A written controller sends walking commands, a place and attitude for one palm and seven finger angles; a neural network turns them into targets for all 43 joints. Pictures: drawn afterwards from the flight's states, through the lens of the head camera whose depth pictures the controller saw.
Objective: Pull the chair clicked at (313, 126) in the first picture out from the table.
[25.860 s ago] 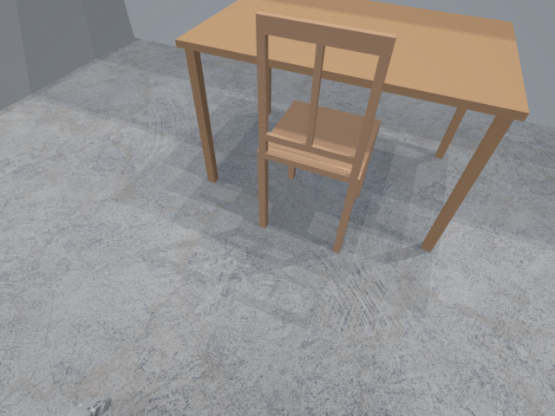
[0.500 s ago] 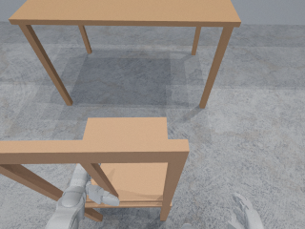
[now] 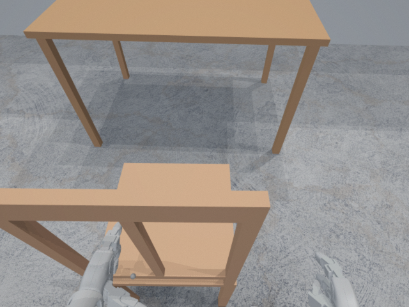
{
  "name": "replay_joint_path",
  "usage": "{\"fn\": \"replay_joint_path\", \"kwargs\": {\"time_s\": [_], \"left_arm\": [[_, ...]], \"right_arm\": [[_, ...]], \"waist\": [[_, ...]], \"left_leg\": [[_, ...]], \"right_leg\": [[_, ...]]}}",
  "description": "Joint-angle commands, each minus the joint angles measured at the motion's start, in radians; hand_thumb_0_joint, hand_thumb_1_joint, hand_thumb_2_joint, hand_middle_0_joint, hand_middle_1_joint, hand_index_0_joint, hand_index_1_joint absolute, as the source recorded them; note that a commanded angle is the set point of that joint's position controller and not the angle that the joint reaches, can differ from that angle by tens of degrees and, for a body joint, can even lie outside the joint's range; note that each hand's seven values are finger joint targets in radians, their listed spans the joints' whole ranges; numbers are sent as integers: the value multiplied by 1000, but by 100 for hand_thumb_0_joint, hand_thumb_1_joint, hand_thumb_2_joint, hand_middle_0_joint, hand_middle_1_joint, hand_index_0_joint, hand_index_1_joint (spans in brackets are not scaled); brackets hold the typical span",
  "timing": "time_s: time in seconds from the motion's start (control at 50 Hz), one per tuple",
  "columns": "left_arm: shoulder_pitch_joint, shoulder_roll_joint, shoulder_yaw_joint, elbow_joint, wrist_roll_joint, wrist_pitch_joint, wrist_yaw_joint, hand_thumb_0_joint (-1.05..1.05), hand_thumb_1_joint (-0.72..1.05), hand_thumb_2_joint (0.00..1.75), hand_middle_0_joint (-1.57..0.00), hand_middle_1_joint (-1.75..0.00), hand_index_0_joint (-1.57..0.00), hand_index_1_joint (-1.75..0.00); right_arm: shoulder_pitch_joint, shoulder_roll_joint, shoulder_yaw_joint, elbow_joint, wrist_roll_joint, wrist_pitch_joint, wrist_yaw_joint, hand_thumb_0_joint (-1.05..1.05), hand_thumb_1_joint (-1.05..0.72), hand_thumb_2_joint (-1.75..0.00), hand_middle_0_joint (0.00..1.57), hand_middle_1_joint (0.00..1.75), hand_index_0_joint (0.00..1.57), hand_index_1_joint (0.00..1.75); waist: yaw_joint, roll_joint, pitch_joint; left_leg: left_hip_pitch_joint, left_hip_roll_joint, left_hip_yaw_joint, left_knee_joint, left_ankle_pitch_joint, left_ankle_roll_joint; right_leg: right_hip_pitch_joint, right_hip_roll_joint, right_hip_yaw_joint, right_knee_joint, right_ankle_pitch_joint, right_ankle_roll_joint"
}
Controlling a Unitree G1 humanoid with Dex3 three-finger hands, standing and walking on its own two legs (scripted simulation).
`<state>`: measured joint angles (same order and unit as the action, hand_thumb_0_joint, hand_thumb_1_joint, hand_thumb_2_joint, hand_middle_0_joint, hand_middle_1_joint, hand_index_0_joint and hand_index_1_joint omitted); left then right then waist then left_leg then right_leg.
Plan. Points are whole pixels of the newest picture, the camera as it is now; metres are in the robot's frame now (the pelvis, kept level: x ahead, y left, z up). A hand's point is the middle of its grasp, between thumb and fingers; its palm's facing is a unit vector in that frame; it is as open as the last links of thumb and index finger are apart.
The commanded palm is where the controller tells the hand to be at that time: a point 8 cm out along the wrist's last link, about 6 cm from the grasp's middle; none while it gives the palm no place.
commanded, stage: draw the fingers out of the gap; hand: left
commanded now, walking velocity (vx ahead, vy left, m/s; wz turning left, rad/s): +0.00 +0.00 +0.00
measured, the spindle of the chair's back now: (148, 251) +0.24 +0.12 -0.02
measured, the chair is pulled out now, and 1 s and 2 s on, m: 0.66 0.66 0.66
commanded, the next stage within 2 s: draw the hand back to the body in 0.42 s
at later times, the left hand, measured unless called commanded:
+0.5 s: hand out of the picture +0.13 +0.14 -0.03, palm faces -0.03 -0.99 -0.15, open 17.4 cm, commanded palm +0.10 +0.19 -0.01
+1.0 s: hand (89, 296) +0.15 +0.17 +0.07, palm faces +0.01 -0.99 -0.12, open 17.5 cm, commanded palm +0.11 +0.23 +0.08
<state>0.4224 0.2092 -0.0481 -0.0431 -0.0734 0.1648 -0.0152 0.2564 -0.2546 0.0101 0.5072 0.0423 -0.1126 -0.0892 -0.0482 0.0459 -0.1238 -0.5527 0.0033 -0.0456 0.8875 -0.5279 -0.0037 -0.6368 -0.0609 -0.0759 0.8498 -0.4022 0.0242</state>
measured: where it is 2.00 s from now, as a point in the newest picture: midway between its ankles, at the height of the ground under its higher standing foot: outside the picture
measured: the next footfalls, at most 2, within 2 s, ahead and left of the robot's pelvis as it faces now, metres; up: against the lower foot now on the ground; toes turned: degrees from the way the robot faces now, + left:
none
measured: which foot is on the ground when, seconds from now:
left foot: down 0.00-1.00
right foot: down 0.00-1.00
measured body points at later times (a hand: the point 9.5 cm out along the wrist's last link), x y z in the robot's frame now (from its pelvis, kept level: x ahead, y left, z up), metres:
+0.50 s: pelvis -0.01 +0.00 -0.01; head +0.02 +0.00 +0.44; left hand +0.13 +0.19 -0.01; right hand +0.16 -0.24 -0.08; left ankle -0.05 +0.12 -0.70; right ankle +0.01 -0.14 -0.70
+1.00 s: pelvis -0.02 -0.01 -0.02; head +0.02 -0.02 +0.43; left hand +0.14 +0.23 +0.08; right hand +0.17 -0.24 -0.10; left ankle -0.05 +0.12 -0.70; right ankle +0.01 -0.14 -0.70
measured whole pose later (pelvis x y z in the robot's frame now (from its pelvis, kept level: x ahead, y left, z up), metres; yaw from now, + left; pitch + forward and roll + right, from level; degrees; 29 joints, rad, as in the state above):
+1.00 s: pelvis -0.02 -0.01 -0.02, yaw +0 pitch +11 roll -2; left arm 0.69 0.28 0.15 -0.36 -0.28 -0.23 -0.18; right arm 0.20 -0.19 -0.02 0.53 0.09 -0.14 -0.09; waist 0.00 0.06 -0.13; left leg -0.66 0.02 -0.07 1.03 -0.57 -0.02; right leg -0.73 -0.05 -0.09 0.98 -0.44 0.00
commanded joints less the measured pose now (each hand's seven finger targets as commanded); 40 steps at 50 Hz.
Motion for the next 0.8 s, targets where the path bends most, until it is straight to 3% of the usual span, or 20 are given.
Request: {"fn": "replay_joint_path", "kwargs": {"time_s": [0.0, 0.02, 0.04, 0.06, 0.12, 0.18, 0.22, 0.26, 0.3, 0.32, 0.42, 0.52, 0.54, 0.6, 0.62, 0.66, 0.74, 0.78], "left_arm": [[-8, 78, 31, -262, 16, -66, 28, 0, -55, 20, 0, 0, 0, 0], [-2, 96, 47, -285, 18, -70, 35, 0, -55, 20, 0, 0, 0, 0], [16, 107, 57, -307, 20, -75, 42, 0, -55, 20, 0, 0, 0, 0], [43, 71, 19, -324, 22, -77, 44, 0, -55, 20, 0, 0, 0, 0], [62, 94, 41, -328, 26, -72, 49, 0, -55, 20, 0, 0, 0, 0], [123, 40, -27, -335, 30, -53, 39, 0, -55, 20, 0, 0, 0, 0], [168, 44, -25, -335, 29, -37, 36, 0, -55, 20, 0, 0, 0, 0], [185, 34, -43, -358, 31, -26, 38, 0, -55, 20, 0, 0, 0, 0], [207, 42, -34, -382, 34, -23, 42, 0, -55, 20, 0, 0, 0, 0], [205, 77, 0, -384, 35, -23, 49, 0, -55, 20, 0, 0, 0, 0], [271, 94, 32, -431, 37, -47, 58, 0, -55, 20, 0, 0, 0, 0], [376, 67, 1, -458, 28, -69, 30, 0, -55, 20, 0, 0, 0, 0], [293, -13, 14, -594, -87, -193, 29, 0, -55, 20, 0, 0, 0, 0], [331, 64, 82, -570, -96, -308, 27, 0, -55, 20, 0, 0, 0, 0], [313, 85, 109, -578, -100, -341, 26, 0, -55, 20, 0, 0, 0, 0], [318, 62, 103, -552, -111, -410, 5, 0, -55, 20, 0, 0, 0, 0], [311, 80, 134, -504, -126, -545, -67, 0, -55, 20, 0, 0, 0, 0], [310, 100, 157, -479, -148, -588, -125, 0, -55, 20, 0, 0, 0, 0]], "right_arm": [[-51, -122, -49, -168, -4, -61, -14, 0, -90, -90, 20, 30, 20, 30], [-55, -120, -51, -166, -6, -61, -16, 0, -90, -90, 20, 30, 20, 30], [-51, -117, -50, -168, -5, -60, -17, 0, -90, -90, 20, 30, 20, 30], [-56, -110, -46, -176, -5, -62, -15, 0, -90, -90, 20, 30, 20, 30], [-63, -111, -47, -174, -4, -57, -21, 0, -90, -90, 20, 30, 20, 30], [-74, -105, -41, -191, -2, -58, -19, 0, -90, -90, 20, 30, 20, 30], [-85, -106, -41, -197, -1, -53, -19, 0, -90, -90, 20, 30, 20, 30], [-88, -103, -38, -213, -2, -51, -21, 0, -90, -90, 20, 30, 20, 30], [-90, -101, -38, -223, -2, -49, -23, 0, -90, -90, 20, 30, 20, 30], [-92, -101, -42, -222, -3, -48, -26, 0, -90, -90, 20, 30, 20, 30], [-83, -89, -49, -231, -2, -43, -33, 0, -90, -90, 20, 30, 20, 30], [-91, -80, -58, -235, 6, -49, -34, 0, -90, -90, 20, 30, 20, 30], [-82, -70, -55, -229, 6, -74, -32, 0, -90, -90, 20, 30, 20, 30], [-65, -74, -64, -186, 8, -102, -28, 0, -90, -90, 20, 30, 20, 30], [-66, -75, -70, -175, 6, -107, -28, 0, -90, -90, 20, 30, 20, 30], [-71, -69, -72, -160, 11, -113, -19, 0, -90, -90, 20, 30, 20, 30], [-108, -64, -81, -131, 16, -114, 8, 0, -90, -90, 20, 30, 20, 30], [-128, -65, -86, -131, 21, -113, 20, 0, -90, -90, 20, 30, 20, 30]], "waist": [[-1, -36, -162], [5, -6, -166], [8, -12, -181], [4, 2, -174], [3, -11, -156], [-2, -1, -126], [7, 1, -115], [3, -33, -108], [9, -45, -104], [14, -43, -104], [24, -44, -120], [22, -13, -129], [15, -36, -102], [27, -18, -157], [31, -13, -145], [27, -24, -132], [37, -6, -125], [36, -28, -137]], "left_leg": [[7, 10, 6, -112, 421, 8], [10, 8, 5, -109, 431, 5], [15, 8, 3, -107, 437, 3], [20, 8, 5, -104, 431, 2], [-11, 8, -2, -101, 397, 3], [-22, 6, -3, -99, 345, 3], [-40, 6, -9, -106, 322, 3], [-58, 4, -9, -103, 282, 6], [-77, 0, -7, -99, 257, 10], [-88, -1, -5, -95, 256, 11], [-106, -6, 4, -73, 259, 13], [-112, -6, 9, -50, 279, 14], [-123, -14, 5, -17, 288, 3], [-114, -13, 0, -4, 300, -1], [-122, -11, -4, -1, 309, -3], [-133, -10, 0, 8, 292, -7], [-179, -5, 6, 38, 261, -7], [-196, -2, 9, 47, 243, -4]], "right_leg": [[160, 0, -29, -47, 301, -38], [160, 0, -27, -44, 303, -43], [164, 0, -25, -39, 304, -44], [150, 0, -26, -39, 289, -42], [139, 3, -28, -38, 257, -45], [110, 2, -28, -40, 205, -40], [110, 3, -30, -41, 177, -44], [104, 4, -32, -41, 150, -40], [100, 5, -29, -41, 128, -40], [107, 6, -25, -42, 130, -43], [108, 9, -16, -32, 139, -46], [102, 6, -9, -25, 169, -47], [55, 14, -31, -8, 194, -42], [59, 17, -23, 12, 186, -43], [55, 19, -24, 16, 192, -47], [31, 19, -23, 30, 170, -44], [12, 13, -4, 50, 142, -47], [27, 6, 14, 44, 133, -43]]}}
